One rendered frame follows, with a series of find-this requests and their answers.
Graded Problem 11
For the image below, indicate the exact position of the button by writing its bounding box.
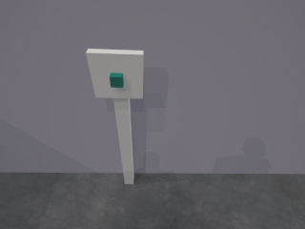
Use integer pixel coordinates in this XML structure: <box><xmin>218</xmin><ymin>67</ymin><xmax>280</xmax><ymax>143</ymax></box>
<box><xmin>110</xmin><ymin>73</ymin><xmax>124</xmax><ymax>88</ymax></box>

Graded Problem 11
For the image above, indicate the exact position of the panel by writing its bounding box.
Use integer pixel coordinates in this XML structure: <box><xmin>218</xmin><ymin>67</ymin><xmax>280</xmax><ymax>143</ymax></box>
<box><xmin>86</xmin><ymin>49</ymin><xmax>144</xmax><ymax>184</ymax></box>

